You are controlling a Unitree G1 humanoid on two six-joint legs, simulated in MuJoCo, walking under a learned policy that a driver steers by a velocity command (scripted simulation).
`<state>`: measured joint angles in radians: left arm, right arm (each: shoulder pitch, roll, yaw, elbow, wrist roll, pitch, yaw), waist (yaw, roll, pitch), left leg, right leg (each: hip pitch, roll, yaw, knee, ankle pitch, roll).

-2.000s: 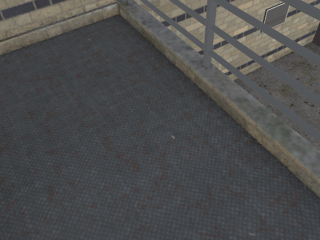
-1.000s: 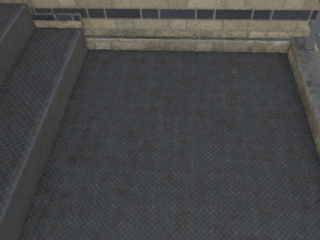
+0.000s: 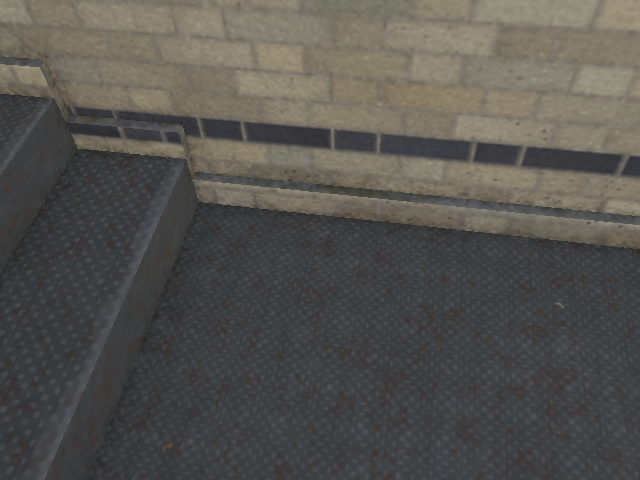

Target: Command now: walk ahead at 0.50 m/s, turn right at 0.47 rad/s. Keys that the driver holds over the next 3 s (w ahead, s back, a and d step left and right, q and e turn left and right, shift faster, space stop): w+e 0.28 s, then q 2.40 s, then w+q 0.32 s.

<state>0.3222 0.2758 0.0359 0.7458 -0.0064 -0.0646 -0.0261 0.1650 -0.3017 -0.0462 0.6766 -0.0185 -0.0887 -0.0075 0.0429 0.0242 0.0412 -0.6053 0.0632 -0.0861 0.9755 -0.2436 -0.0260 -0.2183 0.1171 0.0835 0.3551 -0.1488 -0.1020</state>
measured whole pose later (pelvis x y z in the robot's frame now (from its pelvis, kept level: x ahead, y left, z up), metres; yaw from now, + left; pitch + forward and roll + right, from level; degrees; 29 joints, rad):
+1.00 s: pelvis +0.33 +0.00 +0.00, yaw +5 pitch +1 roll +0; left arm 0.12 0.29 0.04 0.71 0.01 0.01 0.03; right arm 0.17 -0.33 -0.07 0.70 0.01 0.06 -0.01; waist 0.01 0.01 0.08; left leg -0.42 0.04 -0.01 0.77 -0.38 -0.08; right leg -0.26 -0.06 -0.10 0.41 -0.16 0.00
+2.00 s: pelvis +0.31 +0.04 -0.01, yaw +41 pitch +1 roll -1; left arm 0.14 0.35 0.07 0.73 0.01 0.02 0.03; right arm 0.18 -0.33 -0.06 0.61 0.00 0.04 0.00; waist 0.02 -0.03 0.08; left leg -0.30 -0.02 -0.01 0.56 -0.27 0.04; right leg -0.35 -0.11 -0.06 0.79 -0.47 0.06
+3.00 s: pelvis +0.28 +0.11 +0.00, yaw +76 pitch +1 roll -2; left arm 0.18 0.33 0.08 0.69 0.00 -0.07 -0.01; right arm 0.34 -0.28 -0.05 0.70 0.01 -0.05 0.01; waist -0.01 -0.04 0.02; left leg -0.15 -0.03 -0.03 0.43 -0.30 0.06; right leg -0.49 -0.06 0.00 1.03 -0.35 0.00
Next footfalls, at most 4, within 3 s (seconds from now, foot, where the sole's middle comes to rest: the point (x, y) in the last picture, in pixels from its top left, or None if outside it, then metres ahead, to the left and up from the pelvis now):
0.26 left None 0.34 0.13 -0.78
0.68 right None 0.41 -0.12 -0.78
1.08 left None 0.38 0.15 -0.78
1.52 right None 0.44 -0.07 -0.78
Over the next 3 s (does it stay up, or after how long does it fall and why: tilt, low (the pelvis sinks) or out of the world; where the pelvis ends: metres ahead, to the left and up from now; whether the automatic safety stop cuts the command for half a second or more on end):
stays up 0.28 0.11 0.00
